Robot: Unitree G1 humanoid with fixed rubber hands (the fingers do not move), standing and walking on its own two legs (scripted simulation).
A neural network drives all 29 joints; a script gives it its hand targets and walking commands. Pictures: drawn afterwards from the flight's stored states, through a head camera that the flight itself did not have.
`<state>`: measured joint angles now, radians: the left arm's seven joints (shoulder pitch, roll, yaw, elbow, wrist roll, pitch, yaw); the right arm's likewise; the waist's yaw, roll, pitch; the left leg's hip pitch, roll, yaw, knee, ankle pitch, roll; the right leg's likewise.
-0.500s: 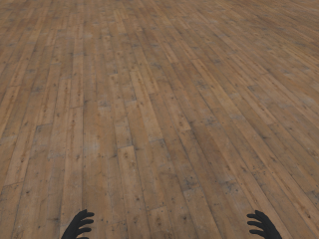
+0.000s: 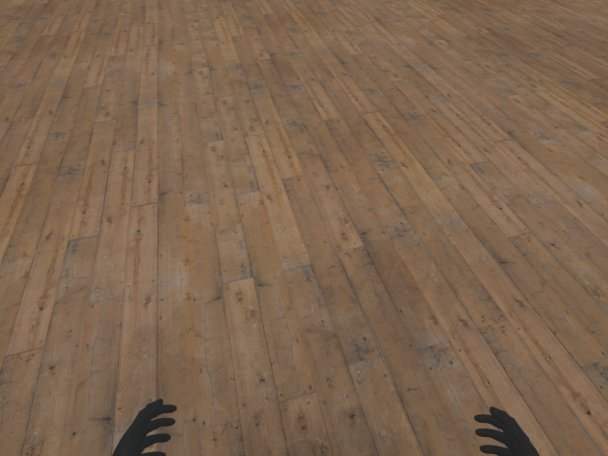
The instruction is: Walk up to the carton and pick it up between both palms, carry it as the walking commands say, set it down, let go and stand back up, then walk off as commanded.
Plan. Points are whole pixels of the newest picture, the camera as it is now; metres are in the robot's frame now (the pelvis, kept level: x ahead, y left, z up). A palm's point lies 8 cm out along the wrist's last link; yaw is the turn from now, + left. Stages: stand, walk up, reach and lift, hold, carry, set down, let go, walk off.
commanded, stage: stand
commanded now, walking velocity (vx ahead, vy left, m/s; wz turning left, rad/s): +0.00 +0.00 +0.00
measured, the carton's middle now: out of the picture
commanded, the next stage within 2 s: walk up in 1.70 s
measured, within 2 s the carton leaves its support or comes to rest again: neither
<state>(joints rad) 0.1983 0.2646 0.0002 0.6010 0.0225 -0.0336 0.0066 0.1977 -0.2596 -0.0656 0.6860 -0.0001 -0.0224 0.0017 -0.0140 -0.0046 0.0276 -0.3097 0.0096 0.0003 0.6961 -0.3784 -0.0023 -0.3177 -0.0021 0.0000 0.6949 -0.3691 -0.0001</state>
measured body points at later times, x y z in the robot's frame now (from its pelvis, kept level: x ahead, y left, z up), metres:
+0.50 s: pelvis +0.00 +0.00 +0.00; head +0.01 +0.00 +0.45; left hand +0.17 +0.25 -0.08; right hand +0.14 -0.27 -0.10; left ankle +0.00 +0.12 -0.72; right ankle +0.00 -0.12 -0.72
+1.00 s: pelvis +0.00 +0.00 +0.00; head +0.01 +0.00 +0.45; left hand +0.16 +0.25 -0.09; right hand +0.14 -0.27 -0.10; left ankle +0.00 +0.12 -0.72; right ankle +0.00 -0.12 -0.72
